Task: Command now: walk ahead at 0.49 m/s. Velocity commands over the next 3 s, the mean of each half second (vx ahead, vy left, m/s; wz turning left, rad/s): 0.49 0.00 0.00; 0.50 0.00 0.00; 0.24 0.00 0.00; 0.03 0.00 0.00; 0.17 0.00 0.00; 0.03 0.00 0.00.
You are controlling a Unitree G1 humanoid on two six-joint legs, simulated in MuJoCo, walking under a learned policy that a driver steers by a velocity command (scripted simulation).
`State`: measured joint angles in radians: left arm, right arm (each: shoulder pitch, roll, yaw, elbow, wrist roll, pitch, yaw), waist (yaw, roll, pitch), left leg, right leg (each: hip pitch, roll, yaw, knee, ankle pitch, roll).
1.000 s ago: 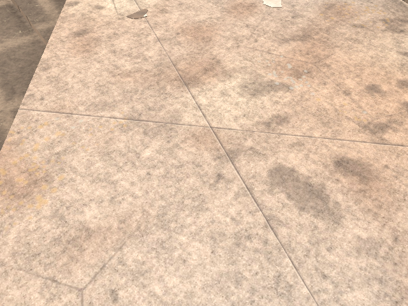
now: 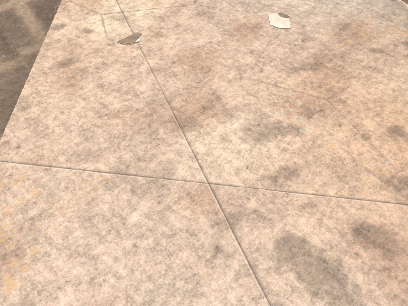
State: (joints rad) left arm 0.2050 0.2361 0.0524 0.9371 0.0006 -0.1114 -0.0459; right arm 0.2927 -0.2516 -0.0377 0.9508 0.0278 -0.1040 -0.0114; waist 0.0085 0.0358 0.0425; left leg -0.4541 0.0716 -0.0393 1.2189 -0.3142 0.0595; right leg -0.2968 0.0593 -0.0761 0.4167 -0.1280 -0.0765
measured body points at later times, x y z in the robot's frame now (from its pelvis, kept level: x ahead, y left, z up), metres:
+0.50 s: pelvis +0.28 +0.07 -0.01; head +0.31 +0.08 +0.44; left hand +0.29 +0.34 -0.15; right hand +0.43 -0.19 -0.11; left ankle +0.36 +0.16 -0.74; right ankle +0.14 -0.08 -0.65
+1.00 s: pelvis +0.56 +0.02 -0.02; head +0.60 +0.01 +0.43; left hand +0.77 +0.26 -0.11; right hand +0.52 -0.24 -0.16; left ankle +0.37 +0.16 -0.71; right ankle +0.68 -0.07 -0.74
